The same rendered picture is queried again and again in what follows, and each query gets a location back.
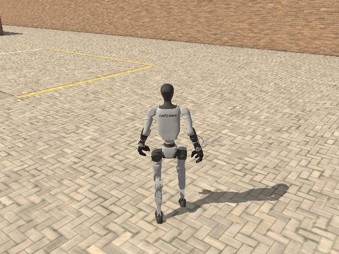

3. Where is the humanoid robot torso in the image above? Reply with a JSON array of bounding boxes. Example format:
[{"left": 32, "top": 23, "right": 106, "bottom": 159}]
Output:
[{"left": 156, "top": 104, "right": 180, "bottom": 159}]

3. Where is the right robot upper arm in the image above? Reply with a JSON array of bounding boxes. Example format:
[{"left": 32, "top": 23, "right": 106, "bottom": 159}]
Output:
[{"left": 179, "top": 106, "right": 194, "bottom": 136}]

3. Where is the left robot forearm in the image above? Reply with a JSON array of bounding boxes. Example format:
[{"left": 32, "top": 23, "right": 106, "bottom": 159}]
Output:
[{"left": 138, "top": 128, "right": 148, "bottom": 147}]

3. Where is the left robot hand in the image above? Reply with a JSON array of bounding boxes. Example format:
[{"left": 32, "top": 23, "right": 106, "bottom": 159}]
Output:
[{"left": 138, "top": 145, "right": 150, "bottom": 156}]

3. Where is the left robot upper arm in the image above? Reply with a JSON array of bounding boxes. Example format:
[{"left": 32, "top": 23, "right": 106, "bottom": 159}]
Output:
[{"left": 142, "top": 107, "right": 157, "bottom": 136}]

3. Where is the right robot foot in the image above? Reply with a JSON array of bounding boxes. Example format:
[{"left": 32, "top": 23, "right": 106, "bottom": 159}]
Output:
[{"left": 179, "top": 198, "right": 186, "bottom": 207}]

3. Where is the right robot hand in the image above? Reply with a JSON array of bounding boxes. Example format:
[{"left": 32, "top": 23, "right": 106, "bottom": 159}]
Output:
[{"left": 191, "top": 149, "right": 203, "bottom": 163}]

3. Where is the right robot forearm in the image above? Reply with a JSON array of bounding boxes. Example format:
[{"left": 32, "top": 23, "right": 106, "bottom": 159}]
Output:
[{"left": 190, "top": 128, "right": 202, "bottom": 151}]

